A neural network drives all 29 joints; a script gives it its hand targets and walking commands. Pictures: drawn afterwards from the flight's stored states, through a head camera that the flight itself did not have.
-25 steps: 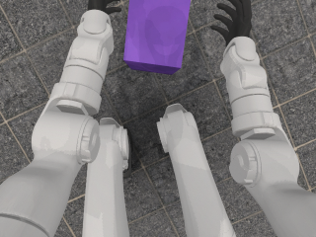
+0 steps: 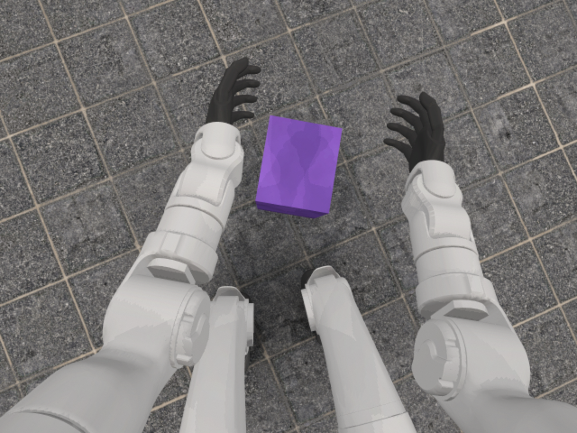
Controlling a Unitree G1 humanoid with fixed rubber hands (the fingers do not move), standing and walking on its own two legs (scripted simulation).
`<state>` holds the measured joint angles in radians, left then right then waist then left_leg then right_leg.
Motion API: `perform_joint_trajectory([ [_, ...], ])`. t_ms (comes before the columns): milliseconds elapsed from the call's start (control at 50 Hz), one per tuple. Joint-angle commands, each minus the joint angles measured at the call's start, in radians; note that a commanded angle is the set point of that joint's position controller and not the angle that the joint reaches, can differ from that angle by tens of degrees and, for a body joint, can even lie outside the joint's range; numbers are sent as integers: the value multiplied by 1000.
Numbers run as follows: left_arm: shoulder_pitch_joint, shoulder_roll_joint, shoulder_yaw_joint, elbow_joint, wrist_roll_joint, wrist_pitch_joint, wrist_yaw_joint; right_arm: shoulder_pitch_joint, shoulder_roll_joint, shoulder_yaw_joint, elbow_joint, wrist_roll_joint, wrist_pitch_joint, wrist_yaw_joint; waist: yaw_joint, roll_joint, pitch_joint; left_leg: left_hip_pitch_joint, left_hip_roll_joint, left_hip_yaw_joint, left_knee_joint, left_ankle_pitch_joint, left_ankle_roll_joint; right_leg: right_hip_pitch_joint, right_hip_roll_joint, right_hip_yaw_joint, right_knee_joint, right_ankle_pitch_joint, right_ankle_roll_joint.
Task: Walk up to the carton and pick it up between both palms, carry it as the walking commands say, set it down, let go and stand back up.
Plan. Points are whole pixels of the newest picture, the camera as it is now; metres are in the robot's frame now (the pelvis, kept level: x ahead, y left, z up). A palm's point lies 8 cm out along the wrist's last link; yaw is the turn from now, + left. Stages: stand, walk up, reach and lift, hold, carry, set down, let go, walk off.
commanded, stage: set down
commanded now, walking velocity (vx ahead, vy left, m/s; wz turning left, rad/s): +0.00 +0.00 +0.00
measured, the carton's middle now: (294, 173) +0.47 -0.10 -0.49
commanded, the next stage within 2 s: let go in 0.30 s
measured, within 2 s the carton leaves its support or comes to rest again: neither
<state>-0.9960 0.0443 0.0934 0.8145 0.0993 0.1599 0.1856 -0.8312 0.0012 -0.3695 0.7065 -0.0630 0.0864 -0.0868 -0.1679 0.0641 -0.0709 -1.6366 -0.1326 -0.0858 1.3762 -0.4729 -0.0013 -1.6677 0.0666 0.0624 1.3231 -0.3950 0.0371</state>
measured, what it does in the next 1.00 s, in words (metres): rises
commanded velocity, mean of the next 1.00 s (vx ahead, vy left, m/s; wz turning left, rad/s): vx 0.00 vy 0.00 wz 0.00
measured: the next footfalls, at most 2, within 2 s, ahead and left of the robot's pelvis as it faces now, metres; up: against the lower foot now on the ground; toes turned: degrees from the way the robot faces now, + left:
none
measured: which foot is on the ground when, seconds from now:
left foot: down 0.00-1.00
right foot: down 0.00-1.00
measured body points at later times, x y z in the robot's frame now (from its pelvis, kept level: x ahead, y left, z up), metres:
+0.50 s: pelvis +0.05 -0.01 +0.08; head +0.30 -0.01 +0.45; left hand +0.46 +0.08 -0.06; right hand +0.39 -0.24 -0.05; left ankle +0.06 +0.10 -0.57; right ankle +0.08 -0.13 -0.57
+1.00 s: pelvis +0.08 -0.02 +0.16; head +0.15 -0.01 +0.61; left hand +0.30 +0.18 +0.06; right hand +0.24 -0.26 +0.08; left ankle +0.06 +0.10 -0.57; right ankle +0.07 -0.13 -0.57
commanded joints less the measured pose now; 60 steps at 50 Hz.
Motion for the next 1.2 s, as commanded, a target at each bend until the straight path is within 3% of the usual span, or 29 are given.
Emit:
perform_joint_trajectory([
  [0,-189,-18,-25,-191,19,-47,2,-110,-54,9,-170,-33,-50,7,-68,77,-986,594,-15,41,-241,279,-65,726,30,-113,-165,501,27],
  [60,-121,-34,-29,-155,29,-65,-1,-47,-38,18,-155,-48,-69,13,-65,57,-931,605,-5,23,-283,376,-66,756,33,-100,-206,597,27],
  [100,-86,-34,-26,-166,37,-78,-2,-19,-48,-12,-143,-50,-79,12,-71,72,-914,591,-1,26,-332,337,-69,805,24,-94,-235,569,22],
  [140,-81,-47,15,-77,60,-89,-15,-12,-23,-20,-75,-60,-97,22,-43,77,-809,555,5,31,-351,345,-73,723,16,-98,-272,538,17],
  [160,-48,-63,-5,-86,48,-102,-20,32,-19,-34,-86,-76,-107,24,-73,37,-808,555,7,14,-356,426,-76,768,19,-97,-283,623,16],
  [220,-19,-52,-8,-104,45,-137,-21,74,-19,5,-106,-78,-136,44,-46,39,-898,564,9,-1,-361,575,-84,857,16,-73,-264,814,11],
  [240,-13,-29,9,-81,59,-142,-10,88,-57,-21,-66,-84,-140,45,-39,79,-881,541,13,4,-381,499,-91,842,13,-72,-282,702,0],
  [260,-12,-26,20,-102,62,-141,-5,98,-59,-25,-70,-88,-139,54,-25,69,-890,602,18,-6,-392,549,-95,804,17,-91,-291,667,3],
  [320,88,-52,1,-149,50,-143,3,167,-88,8,-172,-74,-150,70,-22,62,-982,735,36,-28,-385,780,-98,838,30,-75,-312,856,-1],
  [340,85,-60,-12,-169,37,-140,7,184,-100,30,-164,-61,-146,83,-16,93,-1017,750,33,-20,-390,781,-103,871,32,-62,-316,880,-14],
  [360,90,-40,-9,-174,40,-142,14,177,-112,10,-170,-60,-139,81,-29,80,-1019,620,22,6,-406,649,-102,973,19,-47,-308,876,-24],
  [380,143,-53,-9,-190,38,-123,17,212,-124,29,-169,-59,-129,97,-10,89,-1047,715,28,13,-441,637,-103,965,25,-72,-343,774,-25],
  [400,238,-69,-12,-207,37,-117,19,278,-144,37,-205,-63,-127,100,-1,66,-1091,815,36,5,-434,721,-102,957,31,-71,-364,794,-23],
  [440,374,-104,-58,-308,28,-120,22,414,-134,93,-269,-49,-126,121,0,80,-1158,928,44,-2,-431,853,-99,1012,37,-55,-364,922,-29],
  [460,425,-106,-58,-342,32,-120,22,460,-130,114,-266,-51,-121,132,-20,30,-1099,822,42,8,-468,783,-93,1133,19,-32,-364,1005,-31],
  [480,510,-97,-36,-396,56,-122,25,518,-123,128,-300,-51,-114,148,-9,10,-1088,760,32,22,-521,715,-91,1286,-1,-12,-374,1078,-32],
  [500,601,-80,-7,-425,85,-123,28,616,-148,127,-291,-54,-106,158,-14,18,-1059,724,31,38,-575,572,-86,1388,-12,-11,-407,976,-36],
  [520,727,-102,-24,-456,83,-115,29,720,-134,175,-310,-40,-98,172,15,17,-1052,875,30,45,-611,601,-73,1369,-8,-37,-461,867,-29],
  [540,687,-92,-32,-481,64,-116,19,722,-162,189,-292,-18,-100,175,13,33,-941,949,39,41,-610,627,-78,1256,-1,-40,-502,784,-28],
  [600,693,-59,-34,-527,49,-152,-19,727,-143,225,-386,25,-125,167,18,-40,-675,925,41,55,-672,425,-52,1329,-20,-22,-590,700,-14],
  [620,747,-37,-29,-525,57,-163,-29,773,-157,221,-413,18,-129,164,20,-39,-609,957,50,59,-717,310,-43,1359,-21,-28,-634,528,-15],
  [660,710,2,-30,-480,38,-172,-49,749,-149,230,-368,43,-130,164,58,-56,-398,970,73,47,-764,181,-33,1280,-33,-24,-675,342,-19],
  [700,718,48,-18,-431,11,-182,-72,783,-163,238,-347,32,-131,155,74,-85,-268,1004,79,49,-778,146,-27,1278,-35,-4,-722,273,-20],
  [800,1032,100,-14,-361,-15,-193,-117,1049,-199,288,-372,12,-125,121,92,-106,-178,1233,86,70,-862,208,-14,1445,-49,12,-834,289,-15],
  [840,1007,123,-10,-341,-27,-183,-134,947,-221,306,-384,38,-110,119,126,-86,-46,1229,91,79,-916,197,-4,1425,-45,-12,-864,276,-13],
  [900,942,159,3,-344,-43,-170,-162,822,-252,298,-367,60,-90,123,142,-76,61,1271,101,79,-942,184,-3,1411,-54,-14,-896,232,-6],
  [980,1102,188,-10,-405,-62,-160,-196,964,-262,298,-385,66,-71,129,151,-94,-79,1441,99,77,-956,374,-11,1578,-42,-28,-892,423,8],
  [1060,1206,209,-18,-464,-78,-151,-217,1096,-280,280,-362,56,-64,134,130,-95,-110,1526,95,68,-973,528,-14,1631,-23,-38,-894,580,0],
  [1180,1159,214,-36,-509,-93,-114,-238,1001,-289,273,-360,60,-27,143,141,-9,21,1555,114,49,-987,533,-43,1542,-12,-48,-905,404,-20],
])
